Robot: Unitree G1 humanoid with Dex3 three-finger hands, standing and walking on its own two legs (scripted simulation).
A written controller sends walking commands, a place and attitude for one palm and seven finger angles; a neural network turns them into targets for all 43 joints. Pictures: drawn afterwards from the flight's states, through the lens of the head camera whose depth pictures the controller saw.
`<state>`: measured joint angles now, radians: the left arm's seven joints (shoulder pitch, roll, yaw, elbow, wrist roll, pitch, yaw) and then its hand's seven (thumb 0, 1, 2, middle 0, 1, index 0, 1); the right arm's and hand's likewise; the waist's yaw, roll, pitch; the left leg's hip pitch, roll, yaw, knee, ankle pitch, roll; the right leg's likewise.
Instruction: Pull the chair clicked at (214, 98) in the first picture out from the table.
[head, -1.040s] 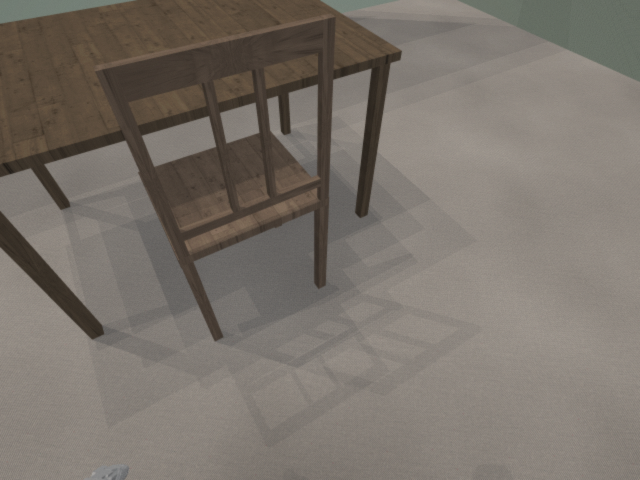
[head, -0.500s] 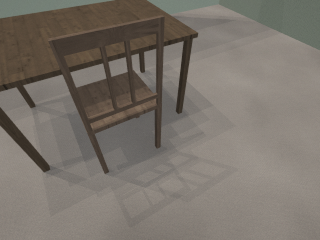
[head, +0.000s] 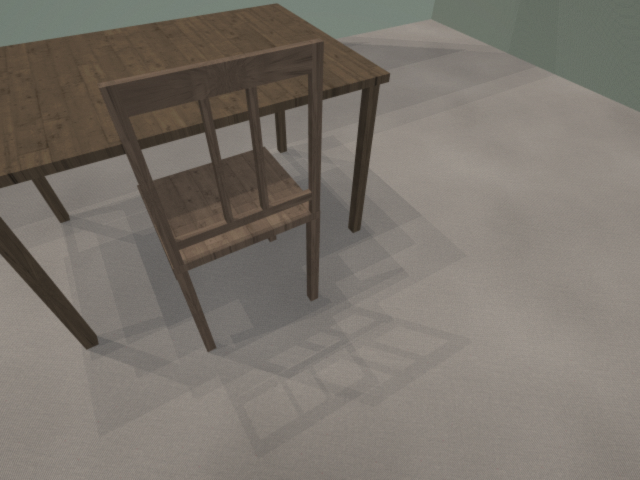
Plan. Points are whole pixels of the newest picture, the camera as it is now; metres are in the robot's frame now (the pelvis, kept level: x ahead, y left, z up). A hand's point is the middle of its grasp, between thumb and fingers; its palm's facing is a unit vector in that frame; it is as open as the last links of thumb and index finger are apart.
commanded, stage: look at it before walking up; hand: left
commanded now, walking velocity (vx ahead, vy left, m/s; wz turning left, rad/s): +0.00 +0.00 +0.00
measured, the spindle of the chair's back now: (217, 167) +0.76 +0.28 -0.06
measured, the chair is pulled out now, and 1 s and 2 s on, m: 0.00 0.00 0.00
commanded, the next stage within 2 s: walk to a spot facing it in 0.40 s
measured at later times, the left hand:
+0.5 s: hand out of the picture +0.04 +0.23 -0.16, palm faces +0.00 -0.95 -0.30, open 7.4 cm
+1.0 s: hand out of the picture +0.04 +0.16 -0.17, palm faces -0.12 -0.96 -0.26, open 7.4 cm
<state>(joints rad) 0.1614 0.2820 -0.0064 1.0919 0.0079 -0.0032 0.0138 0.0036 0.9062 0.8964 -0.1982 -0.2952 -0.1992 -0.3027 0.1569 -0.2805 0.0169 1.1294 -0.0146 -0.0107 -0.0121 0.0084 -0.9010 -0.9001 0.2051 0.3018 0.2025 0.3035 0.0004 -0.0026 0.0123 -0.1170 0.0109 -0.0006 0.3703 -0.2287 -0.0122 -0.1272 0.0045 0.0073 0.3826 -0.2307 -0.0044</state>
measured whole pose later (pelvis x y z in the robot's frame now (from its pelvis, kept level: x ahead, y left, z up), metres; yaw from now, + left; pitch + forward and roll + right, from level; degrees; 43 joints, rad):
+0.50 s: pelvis -0.01 +0.01 +0.00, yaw +0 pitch -2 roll +0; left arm 0.18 0.29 0.00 1.11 0.01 0.00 0.01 0.00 0.91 0.90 -0.20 -0.30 -0.20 -0.30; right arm 0.16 -0.29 0.01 1.13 -0.01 -0.01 -0.01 0.01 -0.90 -0.90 0.21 0.30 0.20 0.30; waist 0.00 -0.01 0.02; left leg -0.12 0.00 0.00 0.36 -0.21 0.00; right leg -0.13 0.00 0.01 0.36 -0.21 0.00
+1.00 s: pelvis -0.03 -0.03 -0.01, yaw -12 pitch +0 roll +1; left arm 0.27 0.18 0.05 0.96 0.02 0.03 0.01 0.00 0.91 0.90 -0.20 -0.29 -0.20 -0.30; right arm 0.16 -0.23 -0.05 0.99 -0.02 0.05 -0.02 0.01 -0.90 -0.90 0.20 0.30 0.20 0.30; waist 0.03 0.03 0.07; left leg -0.44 0.05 0.03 1.07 -0.42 -0.04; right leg -0.29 0.06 0.00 0.57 -0.27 -0.07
